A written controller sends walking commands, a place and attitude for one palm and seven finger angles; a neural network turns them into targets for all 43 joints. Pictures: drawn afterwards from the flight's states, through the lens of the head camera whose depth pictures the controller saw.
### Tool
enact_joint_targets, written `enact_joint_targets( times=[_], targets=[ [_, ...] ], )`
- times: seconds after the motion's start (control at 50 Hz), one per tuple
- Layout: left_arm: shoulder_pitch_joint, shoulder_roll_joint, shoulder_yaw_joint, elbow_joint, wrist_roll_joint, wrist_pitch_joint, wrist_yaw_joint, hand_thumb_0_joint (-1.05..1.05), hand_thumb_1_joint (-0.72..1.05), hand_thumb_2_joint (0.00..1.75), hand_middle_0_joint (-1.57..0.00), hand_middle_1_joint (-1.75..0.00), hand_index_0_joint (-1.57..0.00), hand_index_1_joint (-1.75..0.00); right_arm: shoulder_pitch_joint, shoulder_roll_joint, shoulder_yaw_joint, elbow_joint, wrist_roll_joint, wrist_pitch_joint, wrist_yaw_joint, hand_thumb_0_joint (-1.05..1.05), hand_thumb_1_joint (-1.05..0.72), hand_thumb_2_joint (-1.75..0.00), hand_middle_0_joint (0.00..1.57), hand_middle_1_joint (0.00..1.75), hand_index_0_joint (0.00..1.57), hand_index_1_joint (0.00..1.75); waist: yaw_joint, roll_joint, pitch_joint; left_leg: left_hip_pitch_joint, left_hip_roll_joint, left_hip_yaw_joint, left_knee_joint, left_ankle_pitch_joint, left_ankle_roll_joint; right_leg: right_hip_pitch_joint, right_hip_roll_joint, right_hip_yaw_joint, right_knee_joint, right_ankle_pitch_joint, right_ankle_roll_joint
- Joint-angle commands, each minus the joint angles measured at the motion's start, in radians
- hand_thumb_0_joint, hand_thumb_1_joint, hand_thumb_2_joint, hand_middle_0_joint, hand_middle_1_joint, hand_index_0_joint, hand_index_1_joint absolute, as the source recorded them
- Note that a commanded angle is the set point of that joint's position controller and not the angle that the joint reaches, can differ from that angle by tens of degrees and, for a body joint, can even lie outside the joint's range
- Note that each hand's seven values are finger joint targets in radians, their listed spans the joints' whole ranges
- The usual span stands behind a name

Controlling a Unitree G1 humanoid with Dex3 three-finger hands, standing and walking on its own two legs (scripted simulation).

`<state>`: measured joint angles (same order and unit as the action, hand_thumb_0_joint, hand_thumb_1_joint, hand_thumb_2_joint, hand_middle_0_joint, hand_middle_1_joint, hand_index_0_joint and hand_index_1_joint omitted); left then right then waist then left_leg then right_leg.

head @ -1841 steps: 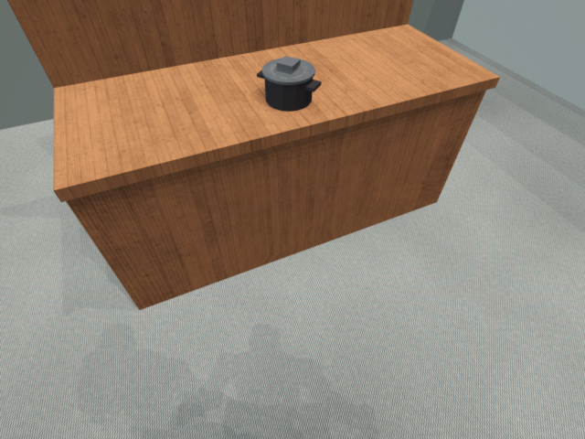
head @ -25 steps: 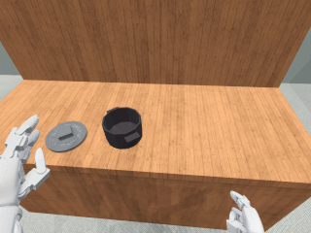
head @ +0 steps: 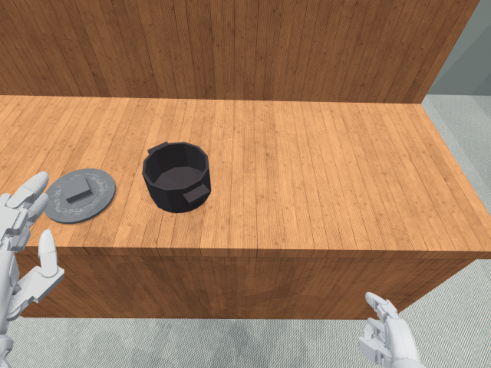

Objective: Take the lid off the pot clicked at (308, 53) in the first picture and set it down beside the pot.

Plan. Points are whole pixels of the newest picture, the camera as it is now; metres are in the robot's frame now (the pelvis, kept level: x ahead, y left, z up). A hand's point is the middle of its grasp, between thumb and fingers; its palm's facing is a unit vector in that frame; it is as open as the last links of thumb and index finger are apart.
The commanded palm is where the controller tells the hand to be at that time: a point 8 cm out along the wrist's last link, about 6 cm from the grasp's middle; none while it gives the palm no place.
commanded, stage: step back with the hand held close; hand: left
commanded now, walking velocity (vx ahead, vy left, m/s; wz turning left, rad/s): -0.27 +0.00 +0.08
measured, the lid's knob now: (76, 188) +0.48 +0.43 -0.08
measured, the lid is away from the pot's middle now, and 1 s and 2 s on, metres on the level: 0.24 0.24 0.24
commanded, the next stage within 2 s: stop stepping back and stand still in 1.42 s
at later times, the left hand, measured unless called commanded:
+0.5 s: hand (10, 327) +0.14 +0.25 +0.15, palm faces +0.35 -0.84 -0.41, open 7.4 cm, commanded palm +0.07 +0.30 +0.17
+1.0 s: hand out of the picture +0.10 +0.23 +0.16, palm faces +0.33 -0.85 -0.41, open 7.4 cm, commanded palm +0.03 +0.29 +0.17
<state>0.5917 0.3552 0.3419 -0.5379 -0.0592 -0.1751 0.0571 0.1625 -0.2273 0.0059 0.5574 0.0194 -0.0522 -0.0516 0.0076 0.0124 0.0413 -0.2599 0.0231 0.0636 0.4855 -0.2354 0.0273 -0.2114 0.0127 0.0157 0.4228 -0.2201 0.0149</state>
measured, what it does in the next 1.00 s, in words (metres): shifts its weight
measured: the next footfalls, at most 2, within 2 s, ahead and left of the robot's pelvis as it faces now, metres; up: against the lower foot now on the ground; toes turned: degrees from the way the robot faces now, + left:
left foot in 1.40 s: -0.06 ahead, +0.12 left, +0.00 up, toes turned +0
right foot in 1.92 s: -0.25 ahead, -0.08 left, +0.00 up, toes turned +6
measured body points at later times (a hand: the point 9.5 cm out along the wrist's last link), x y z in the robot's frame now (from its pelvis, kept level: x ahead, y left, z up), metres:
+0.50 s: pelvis -0.05 +0.01 -0.02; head -0.02 +0.04 +0.43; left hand +0.11 +0.30 +0.17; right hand +0.13 -0.21 -0.09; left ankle +0.01 +0.10 -0.74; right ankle +0.00 -0.13 -0.74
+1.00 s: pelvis -0.09 +0.00 -0.02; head -0.07 +0.03 +0.43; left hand +0.08 +0.28 +0.18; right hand +0.08 -0.25 -0.09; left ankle -0.04 +0.12 -0.74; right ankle -0.04 -0.13 -0.74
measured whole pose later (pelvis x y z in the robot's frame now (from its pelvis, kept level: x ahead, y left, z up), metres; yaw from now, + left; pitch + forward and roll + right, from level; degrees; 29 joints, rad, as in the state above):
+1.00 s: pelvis -0.09 +0.00 -0.02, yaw +2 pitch +1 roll -2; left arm 0.62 0.40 0.37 -0.65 -0.05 -0.28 0.13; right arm 0.21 -0.21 -0.02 0.60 0.01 -0.10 -0.05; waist -0.04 -0.03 0.02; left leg -0.43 0.02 -0.04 0.66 -0.24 0.01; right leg -0.37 -0.02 -0.07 0.60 -0.24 0.01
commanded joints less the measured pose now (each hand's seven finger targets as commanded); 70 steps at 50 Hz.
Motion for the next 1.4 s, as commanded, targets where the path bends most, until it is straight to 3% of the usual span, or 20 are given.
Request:
enact_joint_targets(
  times=[0.0,0.14,0.3,0.38,0.46,0.52,0.66,0.72,0.8,0.86,0.92,0.96,1.02,1.14,1.18,1.22,1.26,1.28,1.32,1.38],
  targets=[
    [0.093,0.204,0.172,-0.280,-0.007,-0.087,0.030,0.00,0.90,0.90,-0.20,-0.30,-0.20,-0.30,-0.092,-0.103,-0.057,-0.185,0.009,-0.047,-0.012,0.00,-0.90,-0.90,0.20,0.30,0.20,0.30,0.007,0.037,-0.207,0.066,0.097,-0.114,-0.038,0.313,0.037,0.043,-0.100,0.025,0.036,0.330,-0.010],
    [0.121,0.206,0.189,-0.332,-0.010,-0.107,0.044,0.00,0.90,0.90,-0.20,-0.30,-0.20,-0.30,-0.060,-0.111,-0.067,-0.185,0.007,-0.087,-0.011,0.00,-0.90,-0.90,0.20,0.30,0.20,0.30,0.003,0.200,-0.155,-0.052,0.187,-0.191,-0.134,0.179,0.063,0.007,-0.055,-0.052,0.172,-0.057,0.009],
    [0.028,0.170,0.152,-0.239,-0.005,-0.102,0.059,0.00,0.90,0.90,-0.20,-0.30,-0.20,-0.30,-0.021,-0.117,-0.067,-0.168,0.011,-0.117,-0.024,0.00,-0.90,-0.90,0.20,0.30,0.20,0.30,-0.018,-0.037,-0.063,-0.193,0.101,-0.163,-0.031,-0.297,0.032,-0.069,-0.124,0.050,0.048,-0.025,-0.028],
    [-0.008,0.186,0.140,-0.284,0.003,-0.114,0.074,0.00,0.90,0.90,-0.20,-0.30,-0.20,-0.30,-0.014,-0.107,-0.062,-0.156,-0.005,-0.122,-0.026,0.00,-0.90,-0.90,0.20,0.30,0.20,0.30,-0.031,-0.067,-0.067,-0.113,0.051,-0.152,0.076,-0.271,0.020,-0.190,-0.188,0.144,-0.050,-0.106,-0.076],
    [0.012,0.213,0.170,-0.310,0.009,-0.128,0.088,0.00,0.90,0.90,-0.20,-0.30,-0.20,-0.30,-0.032,-0.111,-0.061,-0.159,-0.005,-0.127,-0.027,0.00,-0.90,-0.90,0.20,0.30,0.20,0.30,-0.025,0.035,-0.112,-0.138,0.103,-0.207,-0.042,-0.228,0.030,-0.105,-0.134,0.062,0.038,-0.041,-0.045],
    [0.023,0.192,0.172,-0.331,0.023,-0.142,0.089,0.00,0.90,0.90,-0.20,-0.30,-0.20,-0.30,-0.052,-0.123,-0.054,-0.188,0.000,-0.141,-0.028,0.00,-0.90,-0.90,0.20,0.30,0.20,0.30,-0.016,0.232,-0.090,-0.359,0.210,-0.293,-0.237,-0.453,0.067,0.068,-0.041,-0.044,0.246,-0.105,0.002],
    [0.028,0.193,0.163,-0.327,0.002,-0.158,0.070,0.00,0.90,0.90,-0.20,-0.30,-0.20,-0.30,-0.009,-0.113,-0.057,-0.138,-0.010,-0.161,-0.014,0.00,-0.90,-0.90,0.20,0.30,0.20,0.30,-0.015,0.130,-0.150,-0.104,0.209,-0.242,-0.081,0.090,0.046,-0.026,-0.056,-0.049,0.139,0.014,0.000],
    [0.050,0.183,0.155,-0.308,-0.005,-0.148,0.062,0.00,0.90,0.90,-0.20,-0.30,-0.20,-0.30,-0.023,-0.120,-0.067,-0.144,-0.005,-0.150,-0.007,0.00,-0.90,-0.90,0.20,0.30,0.20,0.30,-0.011,0.112,-0.178,-0.114,0.210,-0.213,-0.066,0.014,0.038,-0.017,-0.066,-0.039,0.154,-0.033,-0.008],
    [0.052,0.206,0.168,-0.298,-0.011,-0.152,0.073,0.00,0.90,0.90,-0.20,-0.30,-0.20,-0.30,-0.017,-0.099,-0.072,-0.149,-0.001,-0.128,-0.008,0.00,-0.90,-0.90,0.20,0.30,0.20,0.30,-0.030,-0.059,-0.119,-0.167,0.078,-0.148,0.108,-0.294,-0.002,-0.144,-0.195,0.142,-0.019,-0.051,-0.090],
    [0.009,0.237,0.177,-0.313,0.000,-0.155,0.097,0.00,0.90,0.90,-0.20,-0.30,-0.20,-0.30,0.002,-0.080,-0.074,-0.108,-0.016,-0.109,-0.002,0.00,-0.90,-0.90,0.20,0.30,0.20,0.30,-0.045,-0.120,-0.143,-0.058,0.001,-0.117,0.355,-0.179,-0.028,-0.246,-0.357,0.268,-0.122,0.070,-0.178],
    [0.011,0.208,0.159,-0.294,-0.002,-0.157,0.097,0.00,0.90,0.90,-0.20,-0.30,-0.20,-0.30,-0.023,-0.080,-0.068,-0.110,-0.011,-0.099,-0.004,0.00,-0.90,-0.90,0.20,0.30,0.20,0.30,-0.052,-0.099,-0.122,-0.106,0.050,-0.186,0.134,-0.077,-0.002,-0.137,-0.267,0.141,0.003,0.199,-0.113],
    [0.016,0.223,0.171,-0.298,0.007,-0.166,0.095,0.00,0.90,0.90,-0.20,-0.30,-0.20,-0.30,-0.052,-0.108,-0.081,-0.126,-0.006,-0.105,-0.014,0.00,-0.90,-0.90,0.20,0.30,0.20,0.30,-0.037,0.045,-0.095,-0.162,0.148,-0.286,-0.031,0.043,0.031,-0.089,-0.137,0.038,0.103,0.134,-0.049],
    [0.041,0.213,0.186,-0.301,0.007,-0.170,0.086,0.00,0.90,0.90,-0.20,-0.30,-0.20,-0.30,-0.059,-0.100,-0.069,-0.157,-0.003,-0.130,-0.014,0.00,-0.90,-0.90,0.20,0.30,0.20,0.30,-0.025,0.249,-0.108,-0.339,0.246,-0.321,-0.199,-0.172,0.063,0.019,-0.048,-0.041,0.297,-0.121,-0.009],
    [0.034,0.198,0.152,-0.358,0.001,-0.184,0.064,0.00,0.90,0.90,-0.20,-0.30,-0.20,-0.30,-0.011,-0.111,-0.067,-0.104,-0.021,-0.177,0.001,0.00,-0.90,-0.90,0.20,0.30,0.20,0.30,-0.012,0.170,-0.171,-0.109,0.233,-0.273,-0.045,0.198,0.046,-0.016,-0.055,-0.050,0.111,-0.016,-0.004],
    [0.040,0.195,0.154,-0.338,0.000,-0.175,0.067,0.00,0.90,0.90,-0.20,-0.30,-0.20,-0.30,-0.010,-0.114,-0.073,-0.108,-0.014,-0.172,0.001,0.00,-0.90,-0.90,0.20,0.30,0.20,0.30,-0.020,0.098,-0.175,-0.196,0.174,-0.207,-0.016,-0.090,0.012,0.015,-0.093,-0.020,0.116,0.019,-0.034],
    [0.042,0.221,0.168,-0.321,-0.005,-0.176,0.081,0.00,0.90,0.90,-0.20,-0.30,-0.20,-0.30,-0.006,-0.099,-0.079,-0.124,-0.007,-0.164,-0.003,0.00,-0.90,-0.90,0.20,0.30,0.20,0.30,-0.033,-0.028,-0.118,-0.209,0.064,-0.145,0.113,-0.365,-0.018,-0.139,-0.202,0.146,-0.037,-0.177,-0.093],
    [0.018,0.257,0.196,-0.307,-0.002,-0.165,0.106,0.00,0.90,0.90,-0.20,-0.30,-0.20,-0.30,0.013,-0.086,-0.082,-0.085,-0.021,-0.141,0.001,0.00,-0.90,-0.90,0.20,0.30,0.20,0.30,-0.037,-0.102,-0.139,-0.078,0.001,-0.109,0.359,-0.261,-0.043,-0.268,-0.356,0.284,-0.172,-0.218,-0.173],
    [0.018,0.243,0.186,-0.300,0.003,-0.160,0.112,0.00,0.90,0.90,-0.20,-0.30,-0.20,-0.30,0.011,-0.067,-0.076,-0.078,-0.023,-0.127,0.005,0.00,-0.90,-0.90,0.20,0.30,0.20,0.30,-0.045,-0.145,-0.159,-0.058,-0.004,-0.115,0.386,-0.206,-0.037,-0.240,-0.368,0.250,-0.153,-0.092,-0.174],
    [-0.003,0.216,0.167,-0.273,0.000,-0.157,0.111,0.00,0.90,0.90,-0.20,-0.30,-0.20,-0.30,-0.012,-0.057,-0.061,-0.082,-0.018,-0.118,0.003,0.00,-0.90,-0.90,0.20,0.30,0.20,0.30,-0.055,-0.162,-0.111,-0.072,0.017,-0.146,0.253,-0.205,-0.023,-0.221,-0.322,0.167,-0.094,-0.030,-0.137],
    [0.012,0.205,0.165,-0.271,0.010,-0.172,0.111,0.00,0.90,0.90,-0.20,-0.30,-0.20,-0.30,-0.046,-0.110,-0.073,-0.113,-0.015,-0.126,-0.011,0.00,-0.90,-0.90,0.20,0.30,0.20,0.30,-0.043,0.081,-0.050,-0.214,0.171,-0.332,-0.097,-0.098,0.050,-0.097,-0.100,0.004,0.143,-0.008,-0.026]
  ],
)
